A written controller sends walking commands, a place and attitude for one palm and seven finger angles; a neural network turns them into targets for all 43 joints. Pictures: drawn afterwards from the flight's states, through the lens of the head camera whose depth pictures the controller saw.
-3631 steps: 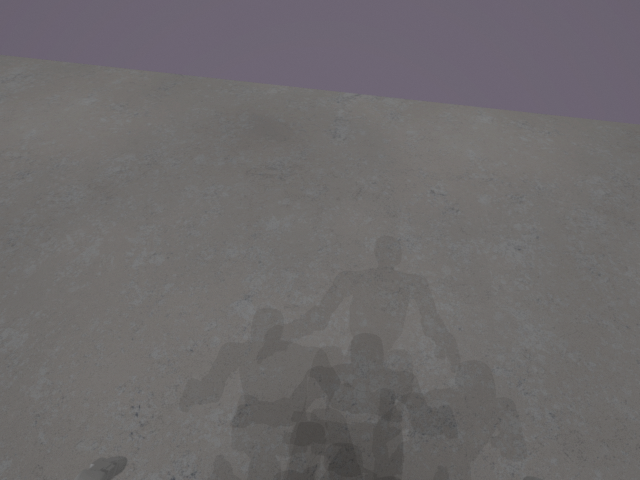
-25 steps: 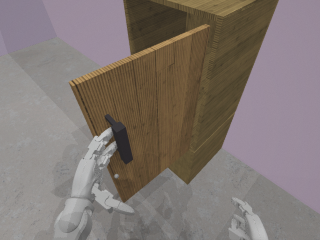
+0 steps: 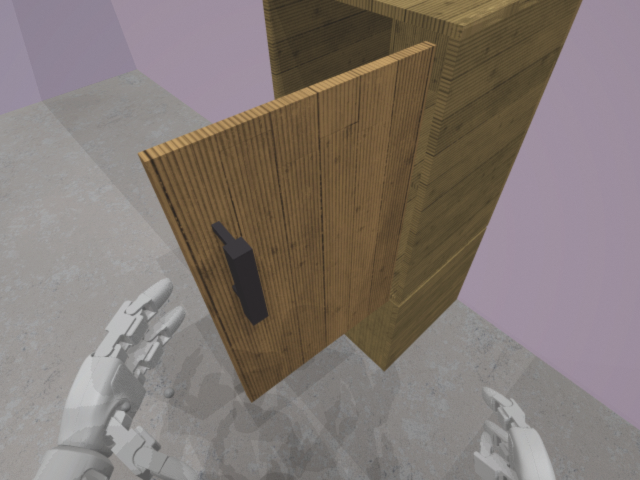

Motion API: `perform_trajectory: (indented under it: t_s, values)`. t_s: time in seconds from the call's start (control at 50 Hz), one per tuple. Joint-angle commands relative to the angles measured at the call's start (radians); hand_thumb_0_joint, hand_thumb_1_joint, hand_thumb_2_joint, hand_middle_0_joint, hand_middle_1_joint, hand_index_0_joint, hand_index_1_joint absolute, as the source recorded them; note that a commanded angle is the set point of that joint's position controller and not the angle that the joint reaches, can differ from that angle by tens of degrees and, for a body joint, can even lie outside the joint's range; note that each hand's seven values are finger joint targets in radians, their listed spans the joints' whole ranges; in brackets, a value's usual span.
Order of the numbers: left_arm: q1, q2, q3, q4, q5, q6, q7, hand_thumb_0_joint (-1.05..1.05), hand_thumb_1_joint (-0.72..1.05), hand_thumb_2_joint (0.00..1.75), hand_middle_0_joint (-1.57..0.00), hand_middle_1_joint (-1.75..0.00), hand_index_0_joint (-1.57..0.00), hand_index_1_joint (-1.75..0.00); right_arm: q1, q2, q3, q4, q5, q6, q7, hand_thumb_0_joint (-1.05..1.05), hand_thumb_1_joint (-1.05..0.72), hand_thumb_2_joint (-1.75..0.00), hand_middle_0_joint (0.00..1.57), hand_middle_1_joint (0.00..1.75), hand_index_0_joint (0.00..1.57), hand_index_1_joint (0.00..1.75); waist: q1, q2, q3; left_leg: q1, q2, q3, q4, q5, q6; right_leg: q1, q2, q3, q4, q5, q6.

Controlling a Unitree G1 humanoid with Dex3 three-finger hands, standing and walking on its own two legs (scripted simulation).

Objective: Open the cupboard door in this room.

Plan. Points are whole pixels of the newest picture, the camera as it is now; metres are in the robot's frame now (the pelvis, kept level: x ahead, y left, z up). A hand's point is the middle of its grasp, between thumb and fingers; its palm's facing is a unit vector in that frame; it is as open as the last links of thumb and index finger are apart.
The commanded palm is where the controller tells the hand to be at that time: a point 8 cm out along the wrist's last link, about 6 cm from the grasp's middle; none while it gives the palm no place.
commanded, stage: slide the hand sideways off the handle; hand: left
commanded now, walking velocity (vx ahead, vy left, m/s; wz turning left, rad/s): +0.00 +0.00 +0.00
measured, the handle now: (239, 273) +0.33 +0.13 +0.11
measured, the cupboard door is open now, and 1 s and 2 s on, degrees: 86 86 86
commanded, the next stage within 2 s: draw the hand back to the body in 0.08 s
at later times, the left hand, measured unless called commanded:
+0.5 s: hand (129, 387) +0.18 +0.20 +0.12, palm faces -0.03 -1.00 -0.06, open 16.3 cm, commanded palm +0.15 +0.26 +0.13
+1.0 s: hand (69, 350) +0.20 +0.25 +0.15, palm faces +0.31 -0.88 -0.35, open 13.7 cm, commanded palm +0.16 +0.30 +0.18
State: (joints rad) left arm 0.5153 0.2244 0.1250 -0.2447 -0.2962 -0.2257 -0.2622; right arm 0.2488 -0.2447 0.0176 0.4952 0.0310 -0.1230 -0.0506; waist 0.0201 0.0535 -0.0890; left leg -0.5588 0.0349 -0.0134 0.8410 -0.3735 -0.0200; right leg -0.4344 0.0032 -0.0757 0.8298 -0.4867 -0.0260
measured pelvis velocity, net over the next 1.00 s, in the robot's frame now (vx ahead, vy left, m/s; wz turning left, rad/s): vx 0.01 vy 0.03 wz -0.02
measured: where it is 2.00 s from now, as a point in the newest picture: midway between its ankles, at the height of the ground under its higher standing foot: outside the picture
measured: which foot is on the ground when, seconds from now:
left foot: down 0.00-1.00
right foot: down 0.00-1.00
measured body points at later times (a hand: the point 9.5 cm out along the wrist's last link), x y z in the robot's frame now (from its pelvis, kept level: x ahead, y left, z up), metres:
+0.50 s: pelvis -0.01 +0.02 +0.01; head -0.01 +0.01 +0.46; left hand +0.18 +0.25 +0.12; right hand +0.18 -0.20 -0.06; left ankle +0.03 +0.13 -0.70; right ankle -0.04 -0.10 -0.70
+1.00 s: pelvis +0.01 +0.03 +0.04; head +0.00 +0.01 +0.49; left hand +0.18 +0.30 +0.17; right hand +0.19 -0.19 -0.04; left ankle +0.03 +0.13 -0.70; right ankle -0.04 -0.10 -0.70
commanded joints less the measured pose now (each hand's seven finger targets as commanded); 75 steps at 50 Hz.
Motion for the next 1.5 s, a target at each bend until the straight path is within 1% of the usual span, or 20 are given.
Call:
perform_trajectory:
  t_s: [0.0, 0.1, 0.16, 0.18, 0.22, 0.36, 0.56, 0.66, 0.68, 0.7, 0.72, 0.76, 0.86, 1.06, 1.12, 1.18, 1.22, 1.36, 1.4, 1.48]
  values:
    - [-0.033, 0.124, 0.114, -0.204, -0.038, -0.063, -0.014, 0.00, -0.50, 0.30, -0.15, -0.30, -0.15, -0.30, -0.095, -0.093, -0.040, -0.168, 0.008, -0.062, -0.016, 0.00, -0.90, -0.90, 0.20, 0.30, 0.20, 0.30, -0.006, -0.071, -0.093, 0.110, -0.050, -0.004, -0.068, 0.170, 0.041, -0.019, 0.000, 0.073, -0.168, 0.380, 0.040]
    - [-0.078, 0.098, 0.060, -0.248, -0.040, -0.078, -0.020, 0.00, -0.50, 0.30, -0.15, -0.30, -0.15, -0.30, -0.092, -0.099, -0.037, -0.171, 0.009, -0.092, -0.019, 0.00, -0.90, -0.90, 0.20, 0.30, 0.20, 0.30, -0.015, -0.035, -0.110, 0.137, -0.047, -0.014, -0.072, 0.147, 0.045, -0.053, 0.010, 0.060, -0.166, 0.293, 0.029]
    - [-0.094, 0.117, 0.072, -0.203, -0.027, -0.064, -0.007, 0.00, -0.50, 0.30, -0.15, -0.30, -0.15, -0.30, -0.094, -0.103, -0.036, -0.158, 0.008, -0.095, -0.022, 0.00, -0.90, -0.90, 0.20, 0.30, 0.20, 0.30, -0.019, -0.067, -0.066, 0.108, -0.043, -0.019, -0.076, 0.107, 0.045, -0.076, 0.015, 0.058, -0.177, 0.218, 0.027]
    - [-0.114, 0.139, 0.093, -0.230, -0.024, -0.063, 0.000, 0.00, -0.50, 0.30, -0.15, -0.30, -0.15, -0.30, -0.097, -0.103, -0.038, -0.162, 0.010, -0.095, -0.024, 0.00, -0.90, -0.90, 0.20, 0.30, 0.20, 0.30, -0.010, -0.042, -0.087, 0.119, -0.043, -0.020, -0.083, 0.104, 0.044, -0.070, 0.013, 0.058, -0.175, 0.205, 0.024]
    - [-0.109, 0.148, 0.102, -0.266, -0.017, -0.054, 0.014, 0.00, -0.50, 0.30, -0.15, -0.30, -0.15, -0.30, -0.098, -0.095, -0.032, -0.166, 0.011, -0.102, -0.026, 0.00, -0.90, -0.90, 0.20, 0.30, 0.20, 0.30, 0.001, 0.011, -0.111, 0.151, -0.041, -0.020, -0.102, 0.109, 0.043, -0.058, 0.016, 0.041, -0.168, 0.207, 0.017]
    - [-0.058, 0.142, 0.124, -0.268, -0.028, 0.019, 0.026, 0.00, -0.50, 0.30, -0.15, -0.30, -0.15, -0.30, -0.116, -0.091, -0.023, -0.160, 0.016, -0.106, -0.025, 0.00, -0.90, -0.90, 0.20, 0.30, 0.20, 0.30, 0.015, -0.024, -0.089, 0.169, -0.034, -0.028, -0.150, 0.115, 0.042, -0.016, 0.028, 0.012, -0.188, 0.227, 0.016]
    - [-0.061, 0.171, 0.164, -0.341, -0.051, 0.069, -0.002, 0.00, -0.50, 0.30, -0.15, -0.30, -0.15, -0.30, -0.120, -0.103, -0.017, -0.143, 0.020, -0.134, -0.029, 0.00, -0.90, -0.90, 0.20, 0.30, 0.20, 0.30, 0.014, 0.001, -0.071, 0.227, -0.034, -0.032, -0.186, 0.145, 0.042, 0.014, 0.035, -0.002, -0.224, 0.263, 0.017]
    - [-0.105, 0.190, 0.187, -0.341, -0.053, 0.099, -0.011, 0.00, -0.32, 0.37, -0.16, -0.30, -0.16, -0.30, -0.126, -0.108, -0.013, -0.129, 0.022, -0.145, -0.036, 0.00, -0.90, -0.90, 0.20, 0.30, 0.20, 0.30, 0.015, 0.003, -0.037, 0.247, -0.032, -0.041, -0.218, 0.120, 0.040, 0.020, 0.035, -0.008, -0.253, 0.233, 0.016]
    - [-0.169, 0.301, 0.194, -0.445, 0.108, 0.088, 0.156, 0.00, -0.29, 0.39, -0.16, -0.30, -0.16, -0.30, -0.163, -0.090, -0.004, -0.141, 0.005, -0.130, -0.062, 0.00, -0.90, -0.90, 0.20, 0.30, 0.20, 0.30, 0.052, -0.001, -0.003, 0.261, -0.033, -0.016, -0.259, 0.083, 0.040, 0.034, 0.014, 0.060, -0.348, 0.195, 0.006]
    - [-0.092, 0.216, 0.165, -0.382, 0.121, 0.106, 0.229, 0.00, -0.26, 0.40, -0.16, -0.30, -0.16, -0.30, -0.144, -0.074, 0.002, -0.128, -0.006, -0.122, -0.074, 0.00, -0.90, -0.90, 0.20, 0.30, 0.20, 0.30, 0.028, -0.009, 0.047, 0.275, -0.032, -0.008, -0.274, 0.055, 0.035, 0.030, 0.002, 0.057, -0.384, 0.148, 0.006]
    - [-0.055, 0.179, 0.132, -0.352, 0.150, 0.118, 0.273, 0.00, -0.22, 0.42, -0.16, -0.30, -0.16, -0.30, -0.139, -0.068, 0.005, -0.114, -0.007, -0.108, -0.075, 0.00, -0.90, -0.90, 0.20, 0.30, 0.20, 0.30, 0.024, -0.027, 0.074, 0.292, -0.027, -0.006, -0.286, 0.051, 0.036, 0.036, -0.002, 0.050, -0.402, 0.134, 0.010]
    - [-0.056, 0.210, 0.150, -0.370, 0.187, 0.122, 0.328, 0.00, -0.15, 0.45, -0.16, -0.30, -0.16, -0.30, -0.155, -0.078, 0.001, -0.100, -0.015, -0.092, -0.076, 0.00, -0.90, -0.90, 0.20, 0.30, 0.20, 0.30, 0.029, -0.044, 0.052, 0.329, -0.024, 0.001, -0.318, 0.073, 0.041, 0.088, -0.003, 0.046, -0.431, 0.149, 0.011]
    - [-0.097, 0.227, 0.157, -0.385, 0.235, 0.111, 0.386, 0.00, 0.02, 0.52, -0.17, -0.30, -0.17, -0.30, -0.169, -0.083, 0.001, -0.069, -0.031, -0.075, -0.071, 0.00, -0.90, -0.90, 0.20, 0.30, 0.20, 0.30, 0.028, 0.029, 0.027, 0.423, -0.019, 0.007, -0.395, 0.156, 0.040, 0.188, -0.006, 0.040, -0.462, 0.236, 0.008]
    - [-0.072, 0.256, 0.229, -0.354, 0.242, 0.108, 0.401, 0.00, 0.37, 0.68, -0.18, -0.30, -0.18, -0.30, -0.185, -0.087, -0.016, -0.040, -0.038, -0.041, -0.051, 0.00, -0.90, -0.90, 0.20, 0.30, 0.20, 0.30, 0.045, -0.023, 0.010, 0.502, -0.011, 0.023, -0.454, 0.347, 0.040, 0.311, -0.001, 0.036, -0.491, 0.420, 0.010]
    - [-0.068, 0.261, 0.251, -0.375, 0.239, 0.104, 0.398, 0.00, 0.48, 0.72, -0.19, -0.30, -0.19, -0.30, -0.182, -0.084, -0.021, -0.040, -0.038, -0.027, -0.044, 0.00, -0.90, -0.90, 0.20, 0.30, 0.20, 0.30, 0.047, 0.009, -0.007, 0.527, -0.011, 0.033, -0.447, 0.422, 0.040, 0.323, -0.002, 0.037, -0.485, 0.487, 0.012]
    - [-0.074, 0.272, 0.274, -0.377, 0.236, 0.108, 0.397, 0.00, 0.58, 0.76, -0.19, -0.30, -0.19, -0.30, -0.181, -0.084, -0.026, -0.041, -0.037, -0.016, -0.040, 0.00, -0.90, -0.90, 0.20, 0.30, 0.20, 0.30, 0.048, -0.015, -0.011, 0.534, -0.008, 0.037, -0.440, 0.476, 0.040, 0.334, -0.001, 0.037, -0.483, 0.538, 0.015]
    - [-0.075, 0.282, 0.293, -0.380, 0.234, 0.110, 0.397, 0.00, 0.65, 0.80, -0.19, -0.30, -0.19, -0.30, -0.176, -0.083, -0.028, -0.039, -0.036, -0.009, -0.037, 0.00, -0.90, -0.90, 0.20, 0.30, 0.20, 0.30, 0.049, 0.005, -0.024, 0.548, -0.008, 0.040, -0.433, 0.519, 0.040, 0.337, -0.001, 0.036, -0.480, 0.566, 0.017]
    - [-0.133, 0.318, 0.341, -0.358, 0.226, 0.117, 0.398, 0.00, 0.90, 0.90, -0.20, -0.30, -0.20, -0.30, -0.185, -0.083, -0.034, -0.033, -0.033, 0.011, -0.039, 0.00, -0.90, -0.90, 0.20, 0.30, 0.20, 0.30, 0.049, -0.006, -0.007, 0.548, -0.011, 0.053, -0.430, 0.514, 0.044, 0.340, -0.003, 0.041, -0.494, 0.600, 0.019]
    - [-0.104, 0.283, 0.316, -0.331, 0.223, 0.119, 0.391, 0.00, 0.90, 0.90, -0.20, -0.30, -0.20, -0.30, -0.186, -0.082, -0.036, -0.034, -0.032, 0.016, -0.037, 0.00, -0.90, -0.90, 0.20, 0.30, 0.20, 0.30, 0.047, -0.013, 0.004, 0.553, -0.011, 0.059, -0.433, 0.515, 0.047, 0.329, -0.004, 0.041, -0.494, 0.610, 0.025]
    - [-0.117, 0.293, 0.317, -0.347, 0.224, 0.118, 0.388, 0.00, 0.90, 0.90, -0.20, -0.30, -0.20, -0.30, -0.193, -0.084, -0.041, -0.041, -0.032, 0.019, -0.035, 0.00, -0.90, -0.90, 0.20, 0.30, 0.20, 0.30, 0.049, -0.012, -0.006, 0.556, -0.014, 0.063, -0.433, 0.498, 0.049, 0.333, -0.006, 0.046, -0.498, 0.613, 0.026]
